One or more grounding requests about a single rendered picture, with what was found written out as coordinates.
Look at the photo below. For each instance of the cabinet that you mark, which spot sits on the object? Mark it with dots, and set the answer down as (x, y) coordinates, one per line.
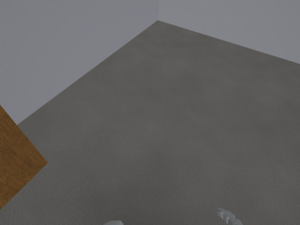
(20, 161)

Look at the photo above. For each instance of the robot right hand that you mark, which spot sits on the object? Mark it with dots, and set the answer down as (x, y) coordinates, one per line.
(228, 217)

